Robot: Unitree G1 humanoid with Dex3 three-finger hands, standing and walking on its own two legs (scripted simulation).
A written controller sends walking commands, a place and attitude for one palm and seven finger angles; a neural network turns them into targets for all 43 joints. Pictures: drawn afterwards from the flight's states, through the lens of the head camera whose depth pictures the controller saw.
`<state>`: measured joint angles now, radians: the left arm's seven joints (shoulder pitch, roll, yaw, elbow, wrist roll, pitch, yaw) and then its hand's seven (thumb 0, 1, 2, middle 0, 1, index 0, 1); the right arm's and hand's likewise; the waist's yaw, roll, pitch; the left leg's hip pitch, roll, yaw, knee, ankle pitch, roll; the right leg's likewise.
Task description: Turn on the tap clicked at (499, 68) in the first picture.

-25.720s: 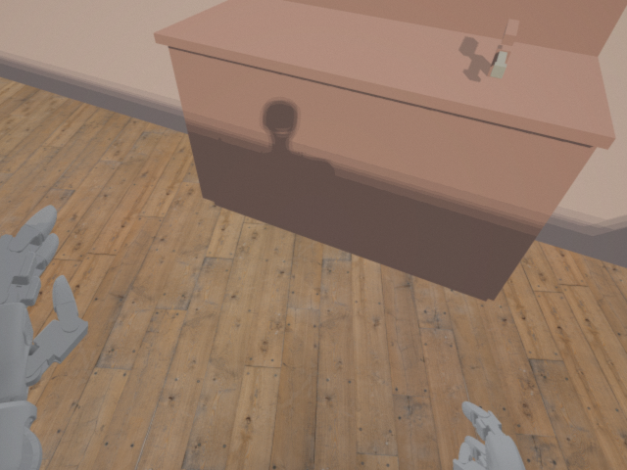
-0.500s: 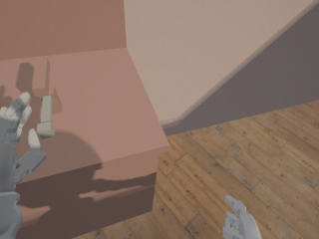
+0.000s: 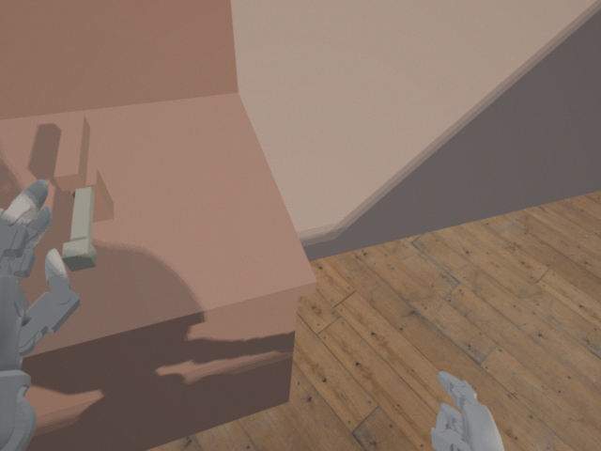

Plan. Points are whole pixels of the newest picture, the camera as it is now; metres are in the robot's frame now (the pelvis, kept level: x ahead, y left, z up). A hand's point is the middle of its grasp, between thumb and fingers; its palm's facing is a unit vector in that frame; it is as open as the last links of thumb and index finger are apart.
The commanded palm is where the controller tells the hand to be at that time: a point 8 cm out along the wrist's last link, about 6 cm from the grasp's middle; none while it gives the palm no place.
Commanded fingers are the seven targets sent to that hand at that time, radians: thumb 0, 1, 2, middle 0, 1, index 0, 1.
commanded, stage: look again from close up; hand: left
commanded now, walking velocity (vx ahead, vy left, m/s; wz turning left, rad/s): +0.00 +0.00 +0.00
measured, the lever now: (80, 255) +0.30 +0.31 +0.10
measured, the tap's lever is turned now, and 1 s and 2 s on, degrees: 0 0 0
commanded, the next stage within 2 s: come to a stop and stand still in 0.06 s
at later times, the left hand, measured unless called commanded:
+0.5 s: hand (83, 325) +0.20 +0.23 +0.14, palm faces +0.31 -0.87 -0.39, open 7.4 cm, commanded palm +0.14 +0.28 +0.17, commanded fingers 0.00 0.90 0.90 -0.20 -0.30 -0.20 -0.30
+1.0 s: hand (60, 303) +0.21 +0.26 +0.15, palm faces +0.40 -0.85 -0.34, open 7.4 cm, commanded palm +0.15 +0.29 +0.17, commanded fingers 0.00 0.90 0.90 -0.20 -0.30 -0.20 -0.30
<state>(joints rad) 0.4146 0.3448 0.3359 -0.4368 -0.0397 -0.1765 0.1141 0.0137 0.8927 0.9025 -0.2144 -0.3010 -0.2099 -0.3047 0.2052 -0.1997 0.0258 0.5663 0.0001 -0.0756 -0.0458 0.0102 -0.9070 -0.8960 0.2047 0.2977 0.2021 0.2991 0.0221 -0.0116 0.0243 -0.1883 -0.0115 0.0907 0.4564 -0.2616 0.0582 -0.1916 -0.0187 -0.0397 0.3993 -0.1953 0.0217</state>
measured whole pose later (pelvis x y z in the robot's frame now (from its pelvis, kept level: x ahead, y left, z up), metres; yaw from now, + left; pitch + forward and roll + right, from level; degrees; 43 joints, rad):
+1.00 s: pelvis -0.01 +0.01 +0.00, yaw +1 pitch -1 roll -2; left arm 0.40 0.35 0.35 -0.45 -0.04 -0.21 0.10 0.01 0.89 0.90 -0.21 -0.30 -0.21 -0.30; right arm 0.20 -0.19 0.03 0.56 0.00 -0.13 -0.03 0.01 -0.91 -0.90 0.20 0.30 0.20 0.30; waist 0.02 -0.04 0.06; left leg -0.20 -0.02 0.08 0.47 -0.26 0.07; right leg -0.19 -0.03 -0.05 0.40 -0.19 0.03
